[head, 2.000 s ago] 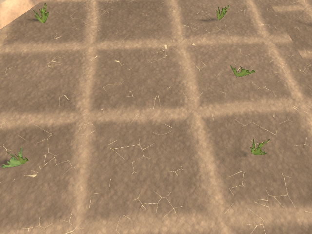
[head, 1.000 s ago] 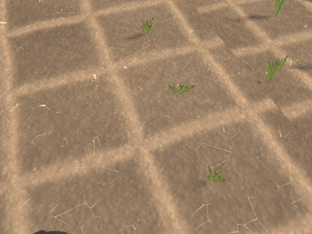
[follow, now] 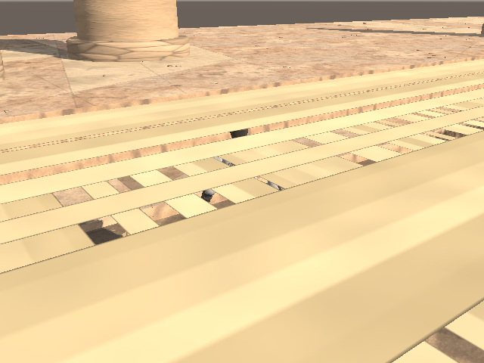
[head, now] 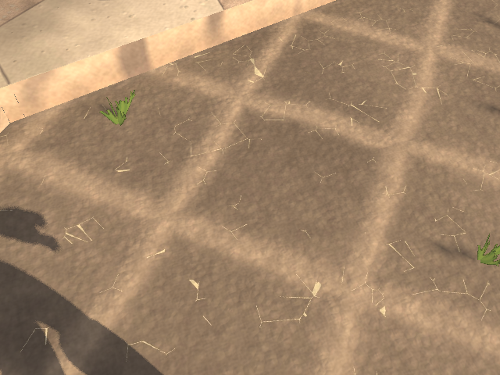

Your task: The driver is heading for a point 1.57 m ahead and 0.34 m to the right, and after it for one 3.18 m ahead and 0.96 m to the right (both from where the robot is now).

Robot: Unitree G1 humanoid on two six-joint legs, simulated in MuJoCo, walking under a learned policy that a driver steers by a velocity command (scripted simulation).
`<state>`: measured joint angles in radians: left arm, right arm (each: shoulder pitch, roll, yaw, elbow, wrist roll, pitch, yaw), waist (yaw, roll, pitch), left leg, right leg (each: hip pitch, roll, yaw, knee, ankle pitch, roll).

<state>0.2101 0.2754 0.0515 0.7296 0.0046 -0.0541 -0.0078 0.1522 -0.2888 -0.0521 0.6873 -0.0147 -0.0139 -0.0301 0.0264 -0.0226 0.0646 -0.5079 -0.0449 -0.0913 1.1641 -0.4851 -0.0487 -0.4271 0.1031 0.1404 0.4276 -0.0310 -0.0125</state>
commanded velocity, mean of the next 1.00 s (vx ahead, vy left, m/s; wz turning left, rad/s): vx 0.04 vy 0.00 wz -0.20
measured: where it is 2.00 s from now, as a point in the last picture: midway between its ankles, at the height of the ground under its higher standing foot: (314, 367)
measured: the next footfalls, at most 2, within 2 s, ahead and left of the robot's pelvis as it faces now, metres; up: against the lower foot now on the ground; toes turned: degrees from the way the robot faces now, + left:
left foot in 0.16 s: +0.14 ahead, +0.11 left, +0.00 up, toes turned -15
right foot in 0.56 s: +0.06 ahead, -0.17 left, +0.00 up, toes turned -30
